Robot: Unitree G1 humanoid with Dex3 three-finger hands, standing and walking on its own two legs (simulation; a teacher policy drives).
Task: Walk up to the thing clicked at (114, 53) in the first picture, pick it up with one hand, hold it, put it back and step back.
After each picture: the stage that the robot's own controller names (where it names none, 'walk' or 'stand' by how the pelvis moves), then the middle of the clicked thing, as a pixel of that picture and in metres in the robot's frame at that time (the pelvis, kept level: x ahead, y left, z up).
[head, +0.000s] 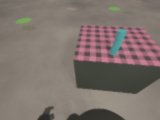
stand; (116, 43) +0.70 -0.20 +0.05
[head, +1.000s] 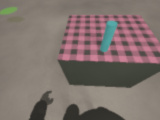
walk; (107, 38) +0.62 -0.10 +0.07
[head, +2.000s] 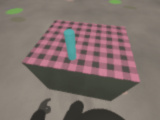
walk; (71, 46) +0.50 +0.22 +0.08
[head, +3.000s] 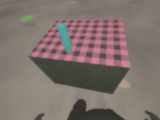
walk; (65, 39) +0.61 +0.29 +0.09
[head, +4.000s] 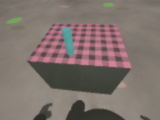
walk; (69, 42) +0.60 +0.24 +0.07
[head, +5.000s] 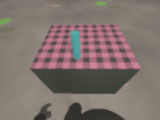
stand; (76, 46) +0.56 +0.16 +0.06
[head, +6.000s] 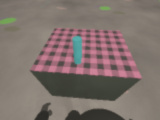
stand; (77, 51) +0.53 +0.15 +0.05
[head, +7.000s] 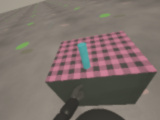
stand; (84, 56) +0.53 +0.11 +0.06
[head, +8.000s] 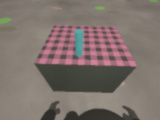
stand; (79, 44) +0.61 +0.17 +0.06
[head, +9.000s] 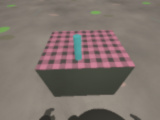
stand; (77, 48) +0.61 +0.17 +0.05
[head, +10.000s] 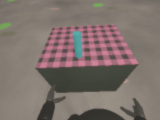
rise first; (78, 45) +0.60 +0.17 +0.04
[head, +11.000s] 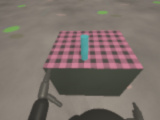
go down; (84, 48) +0.61 +0.13 +0.04
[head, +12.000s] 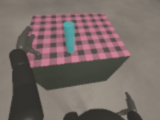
go down; (69, 39) +0.60 +0.14 +0.06
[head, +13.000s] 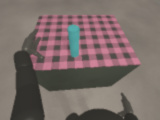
approach; (74, 43) +0.55 +0.10 +0.07
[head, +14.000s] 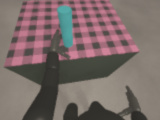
close in; (66, 30) +0.57 +0.13 +0.12
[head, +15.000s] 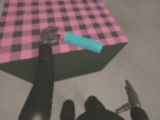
lift; (83, 42) +0.54 -0.02 +0.05
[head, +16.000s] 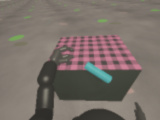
lift; (97, 72) +0.47 -0.02 -0.05
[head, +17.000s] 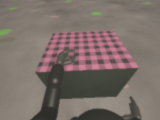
close; out of the picture -0.06 -0.03 -0.73
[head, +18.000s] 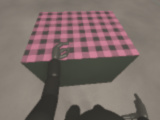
go down; out of the picture -0.04 -0.05 -0.68
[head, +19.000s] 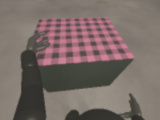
go down; out of the picture -0.05 -0.03 -0.70
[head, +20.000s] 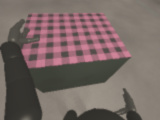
approach; out of the picture -0.07 -0.04 -0.70
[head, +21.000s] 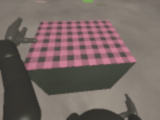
go down; out of the picture -0.06 -0.06 -0.70
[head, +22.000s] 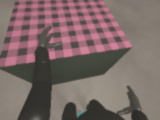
close; out of the picture -0.04 -0.05 -0.67
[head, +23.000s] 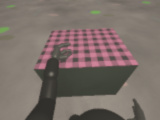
close; out of the picture -0.03 -0.06 -0.71
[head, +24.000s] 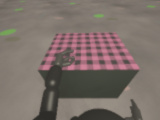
close; out of the picture -0.03 -0.05 -0.73
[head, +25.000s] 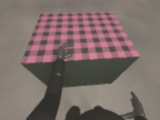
close; out of the picture -0.04 -0.05 -0.69
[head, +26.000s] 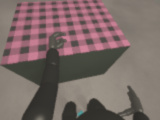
lift; out of the picture -0.02 -0.05 -0.67
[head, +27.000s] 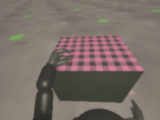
lift; out of the picture -0.03 -0.05 -0.72
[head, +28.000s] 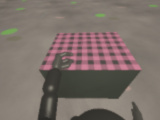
hold; out of the picture -0.03 -0.05 -0.73
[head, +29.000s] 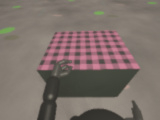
hold; out of the picture -0.04 -0.05 -0.73
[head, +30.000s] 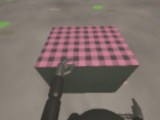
stand; out of the picture -0.03 -0.05 -0.73
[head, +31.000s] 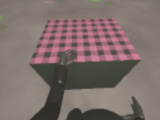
close; out of the picture -0.03 -0.05 -0.70
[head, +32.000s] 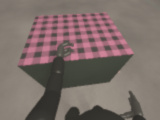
hold; out of the picture -0.02 -0.05 -0.69
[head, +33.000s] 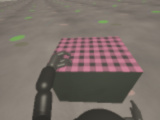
hold; out of the picture -0.02 -0.05 -0.73
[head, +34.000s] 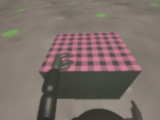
stand; out of the picture -0.05 -0.05 -0.74
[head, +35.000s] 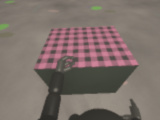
hold; out of the picture -0.03 -0.05 -0.73
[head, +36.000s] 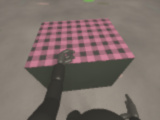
hold; out of the picture -0.02 -0.05 -0.70
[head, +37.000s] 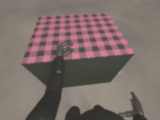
hold; out of the picture -0.01 -0.05 -0.69
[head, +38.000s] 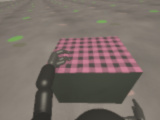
hold; out of the picture -0.04 -0.05 -0.73
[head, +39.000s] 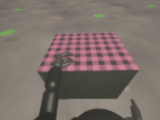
close; out of the picture -0.04 -0.05 -0.74
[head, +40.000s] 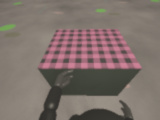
stand; out of the picture -0.04 -0.05 -0.74
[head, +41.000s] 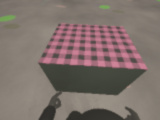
stand; out of the picture -0.04 -0.06 -0.71
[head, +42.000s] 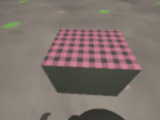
stand; out of the picture -0.02 -0.04 -0.75
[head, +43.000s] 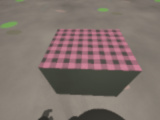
stand; out of the picture -0.05 -0.04 -0.75
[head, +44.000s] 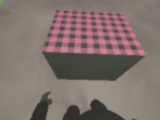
walk; out of the picture +0.01 -0.06 -0.73
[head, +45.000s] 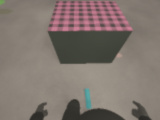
walk; (87, 98) +0.29 -0.01 -0.72
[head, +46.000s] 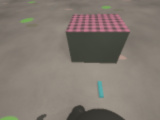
walk; (100, 89) +0.60 -0.11 -0.73
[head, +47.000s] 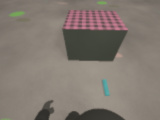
stand; (105, 87) +0.60 -0.27 -0.74
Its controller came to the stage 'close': yes
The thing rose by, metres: 0.00
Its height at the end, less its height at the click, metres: -0.79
